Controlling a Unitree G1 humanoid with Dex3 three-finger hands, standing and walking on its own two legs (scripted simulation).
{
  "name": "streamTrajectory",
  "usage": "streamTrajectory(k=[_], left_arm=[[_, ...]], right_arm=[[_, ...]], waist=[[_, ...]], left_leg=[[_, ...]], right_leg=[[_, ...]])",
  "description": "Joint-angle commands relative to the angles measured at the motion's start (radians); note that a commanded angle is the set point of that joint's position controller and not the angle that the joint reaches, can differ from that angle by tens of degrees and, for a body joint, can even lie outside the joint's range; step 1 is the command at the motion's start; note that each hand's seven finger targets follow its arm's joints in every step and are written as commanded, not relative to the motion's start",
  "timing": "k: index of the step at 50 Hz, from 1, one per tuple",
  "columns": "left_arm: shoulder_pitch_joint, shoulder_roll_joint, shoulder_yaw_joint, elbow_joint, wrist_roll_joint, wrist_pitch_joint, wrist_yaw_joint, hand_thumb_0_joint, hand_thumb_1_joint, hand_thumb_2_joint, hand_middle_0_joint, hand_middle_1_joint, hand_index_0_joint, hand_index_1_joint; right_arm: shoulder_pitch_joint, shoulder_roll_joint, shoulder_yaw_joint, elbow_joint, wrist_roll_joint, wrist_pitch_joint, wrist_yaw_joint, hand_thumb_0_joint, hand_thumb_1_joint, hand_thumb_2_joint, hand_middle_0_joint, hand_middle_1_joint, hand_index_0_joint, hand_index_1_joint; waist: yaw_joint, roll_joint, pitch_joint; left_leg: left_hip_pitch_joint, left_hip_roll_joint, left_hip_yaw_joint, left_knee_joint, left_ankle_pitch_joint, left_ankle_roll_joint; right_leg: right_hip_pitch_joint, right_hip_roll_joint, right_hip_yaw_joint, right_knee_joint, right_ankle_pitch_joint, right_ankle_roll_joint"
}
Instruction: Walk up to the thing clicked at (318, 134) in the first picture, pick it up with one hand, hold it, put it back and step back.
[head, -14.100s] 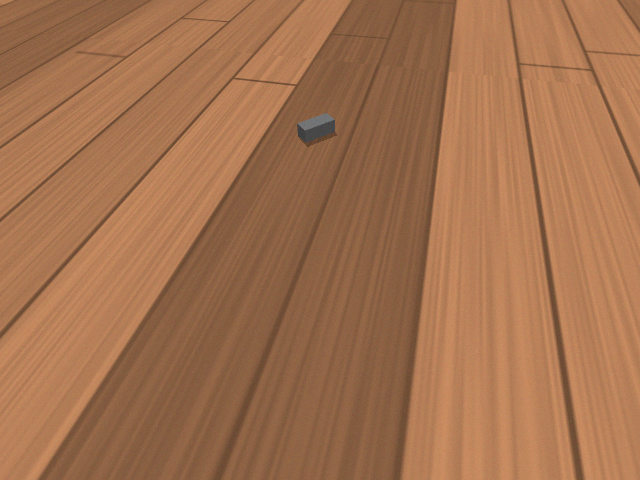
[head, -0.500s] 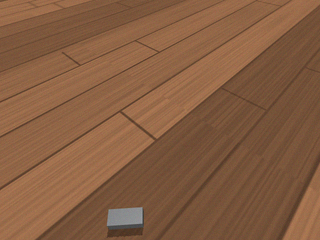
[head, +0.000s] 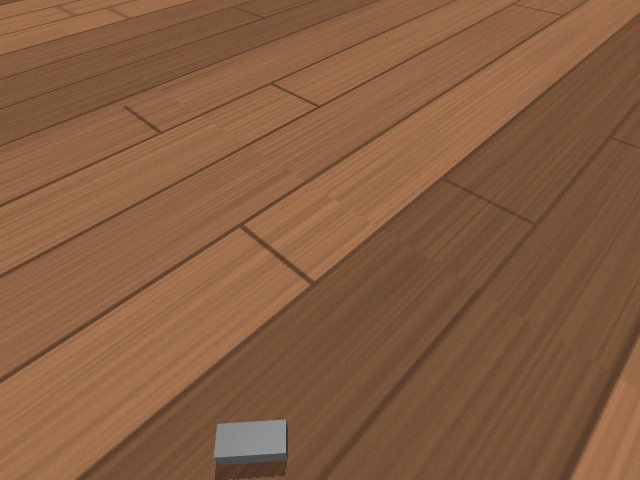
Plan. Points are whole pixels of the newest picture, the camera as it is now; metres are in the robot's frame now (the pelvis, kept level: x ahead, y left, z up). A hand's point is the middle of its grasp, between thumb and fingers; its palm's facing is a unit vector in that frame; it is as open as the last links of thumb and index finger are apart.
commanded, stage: stand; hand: left
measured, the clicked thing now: (252, 442) +0.38 +0.23 -0.74
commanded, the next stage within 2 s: rise first in 1.94 s
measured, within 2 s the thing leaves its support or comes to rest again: neither
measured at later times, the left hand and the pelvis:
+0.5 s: hand out of the picture +0.08 +0.25 -0.16, palm faces -0.04 -0.94 -0.34, open 7.3 cm; pelvis +0.00 +0.00 +0.00, yaw +0 degrees
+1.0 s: hand out of the picture +0.08 +0.25 -0.16, palm faces -0.03 -0.94 -0.35, open 7.3 cm; pelvis +0.01 +0.00 +0.00, yaw +0 degrees
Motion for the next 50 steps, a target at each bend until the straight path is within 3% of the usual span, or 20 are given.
streamTrajectory(k=[1, 15, 21, 27, 37, 50], left_arm=[[-0.045, 0.216, 0.047, -0.053, 0.001, -0.024, 0.02, 0.0, 0.9, 0.9, -0.2, -0.3, -0.2, -0.3], [-0.032, 0.213, 0.046, -0.05, 0.0, -0.022, 0.02, 0.0, 0.9, 0.9, -0.2, -0.3, -0.2, -0.3], [-0.031, 0.212, 0.045, -0.053, 0.004, -0.026, 0.022, 0.0, 0.9, 0.9, -0.2, -0.3, -0.2, -0.3], [-0.028, 0.214, 0.046, -0.05, -0.001, -0.023, 0.023, 0.0, 0.9, 0.9, -0.2, -0.3, -0.2, -0.3], [-0.026, 0.216, 0.047, -0.055, 0.004, -0.023, 0.022, 0.0, 0.899, 0.9, -0.2, -0.3, -0.2, -0.3], [-0.029, 0.216, 0.048, -0.057, 0.003, -0.022, 0.022, 0.0, 0.899, 0.9, -0.2, -0.3, -0.2, -0.3]], right_arm=[[-0.04, -0.207, -0.033, -0.064, 0.003, -0.025, -0.011, 0.0, -0.9, -0.9, 0.2, 0.3, 0.2, 0.3], [-0.043, -0.207, -0.032, -0.063, 0.004, -0.021, -0.012, 0.0, -0.9, -0.9, 0.2, 0.3, 0.2, 0.3], [-0.04, -0.213, -0.036, -0.067, 0.004, -0.019, -0.012, 0.0, -0.9, -0.9, 0.2, 0.3, 0.2, 0.3], [-0.03, -0.209, -0.032, -0.062, 0.001, -0.018, -0.011, 0.0, -0.9, -0.9, 0.2, 0.3, 0.2, 0.3], [-0.032, -0.209, -0.034, -0.07, 0.001, -0.02, -0.013, 0.0, -0.9, -0.9, 0.2, 0.3, 0.2, 0.3], [-0.024, -0.21, -0.035, -0.074, 0.001, -0.023, -0.013, 0.0, -0.9, -0.9, 0.2, 0.3, 0.2, 0.3]], waist=[[-0.005, -0.003, -0.089], [0.0, -0.008, -0.068], [-0.005, -0.003, -0.107], [-0.002, 0.002, -0.061], [-0.002, 0.005, -0.098], [-0.002, 0.002, -0.075]], left_leg=[[0.048, 0.133, -0.117, -0.045, 0.152, 0.014], [0.047, 0.129, -0.121, -0.053, 0.116, 0.012], [0.082, 0.134, -0.114, -0.026, 0.167, 0.018], [0.028, 0.127, -0.118, -0.049, 0.103, 0.012], [0.061, 0.133, -0.117, -0.039, 0.156, 0.018], [0.049, 0.131, -0.12, -0.05, 0.141, 0.017]], right_leg=[[-0.01, -0.121, 0.082, -0.031, 0.176, -0.03], [-0.026, -0.119, 0.08, -0.045, 0.135, -0.032], [-0.011, -0.127, 0.08, -0.041, 0.206, -0.03], [-0.016, -0.124, 0.084, -0.056, 0.133, -0.031], [-0.007, -0.126, 0.079, -0.038, 0.182, -0.034], [-0.013, -0.124, 0.08, -0.036, 0.156, -0.037]])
